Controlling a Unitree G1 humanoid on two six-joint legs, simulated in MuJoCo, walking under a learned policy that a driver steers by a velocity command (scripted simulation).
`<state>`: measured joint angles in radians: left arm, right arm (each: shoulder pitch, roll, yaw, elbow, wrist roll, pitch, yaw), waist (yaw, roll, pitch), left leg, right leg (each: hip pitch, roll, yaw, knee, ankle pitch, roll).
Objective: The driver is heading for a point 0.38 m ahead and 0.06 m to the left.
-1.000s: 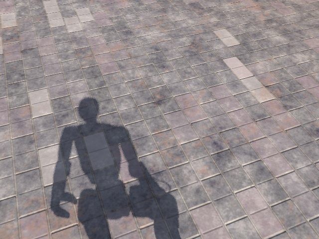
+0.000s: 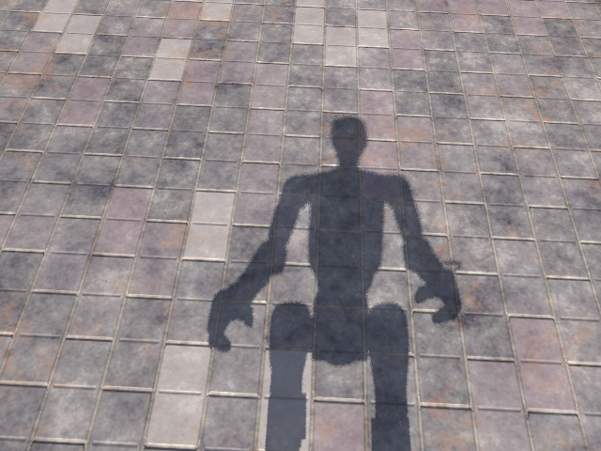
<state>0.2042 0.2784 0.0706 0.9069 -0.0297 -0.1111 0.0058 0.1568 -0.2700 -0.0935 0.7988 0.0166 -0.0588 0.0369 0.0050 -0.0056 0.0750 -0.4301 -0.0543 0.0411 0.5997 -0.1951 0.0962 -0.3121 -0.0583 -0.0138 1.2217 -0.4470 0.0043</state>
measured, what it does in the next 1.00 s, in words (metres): walks ahead, turning left: right foot, then left foot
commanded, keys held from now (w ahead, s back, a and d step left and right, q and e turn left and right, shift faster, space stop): w+q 0.26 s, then no key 0.74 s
